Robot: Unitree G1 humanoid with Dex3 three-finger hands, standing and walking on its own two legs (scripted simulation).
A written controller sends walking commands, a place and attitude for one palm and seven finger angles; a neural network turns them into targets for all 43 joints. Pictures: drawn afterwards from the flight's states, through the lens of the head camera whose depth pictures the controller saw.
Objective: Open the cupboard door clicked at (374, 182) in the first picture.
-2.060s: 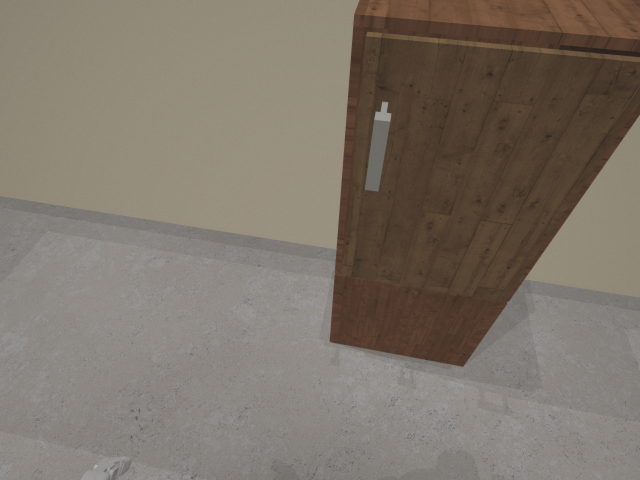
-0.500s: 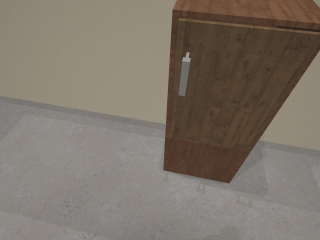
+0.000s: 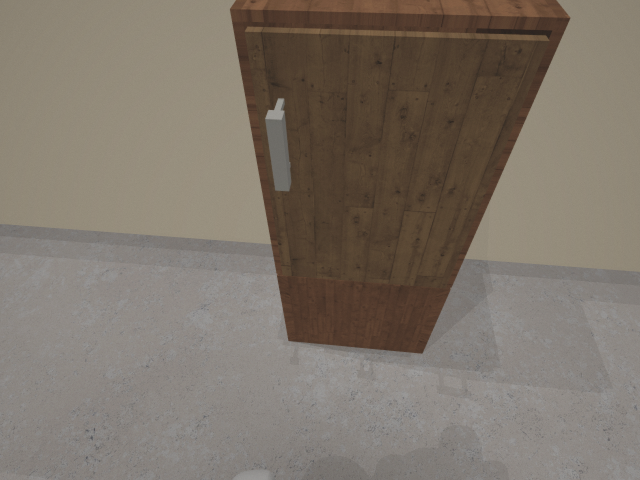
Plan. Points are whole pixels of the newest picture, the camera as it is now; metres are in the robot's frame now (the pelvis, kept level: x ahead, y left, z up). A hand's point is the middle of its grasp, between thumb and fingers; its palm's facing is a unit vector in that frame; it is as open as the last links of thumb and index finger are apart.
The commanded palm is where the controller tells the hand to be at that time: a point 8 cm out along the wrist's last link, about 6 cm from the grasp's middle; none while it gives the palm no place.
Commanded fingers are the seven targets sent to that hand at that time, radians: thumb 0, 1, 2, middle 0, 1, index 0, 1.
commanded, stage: shuffle to correct the standing spot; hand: left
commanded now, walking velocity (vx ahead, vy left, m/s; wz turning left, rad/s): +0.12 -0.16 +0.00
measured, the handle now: (281, 145) +0.60 +0.11 +0.08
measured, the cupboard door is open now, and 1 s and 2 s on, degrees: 0 0 0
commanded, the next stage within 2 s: come to a stop and stand still in 0.10 s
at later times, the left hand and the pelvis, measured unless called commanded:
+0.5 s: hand out of the picture +0.08 +0.13 -0.18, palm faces +0.03 -0.98 -0.18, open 7.4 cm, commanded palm none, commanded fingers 0.00 0.90 0.90 -0.20 -0.30 -0.20 -0.30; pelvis +0.08 -0.03 +0.00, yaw -4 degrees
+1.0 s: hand out of the picture +0.12 +0.09 -0.16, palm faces -0.04 -0.97 -0.26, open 7.4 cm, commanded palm none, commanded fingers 0.00 0.90 0.90 -0.20 -0.30 -0.20 -0.30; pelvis +0.05 -0.09 -0.01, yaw -3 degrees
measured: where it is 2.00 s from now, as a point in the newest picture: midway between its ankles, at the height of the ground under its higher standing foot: outside the picture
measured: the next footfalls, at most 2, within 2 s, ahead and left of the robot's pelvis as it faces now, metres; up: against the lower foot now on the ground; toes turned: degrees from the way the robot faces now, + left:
left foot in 0.38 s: +0.14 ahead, +0.06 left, +0.00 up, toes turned -2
right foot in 0.70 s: +0.10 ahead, -0.20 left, +0.00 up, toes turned -2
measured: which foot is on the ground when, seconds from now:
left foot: up 0.00-0.36, down 0.38-1.00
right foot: down 0.00-0.44, up 0.46-0.68, down 0.70-1.00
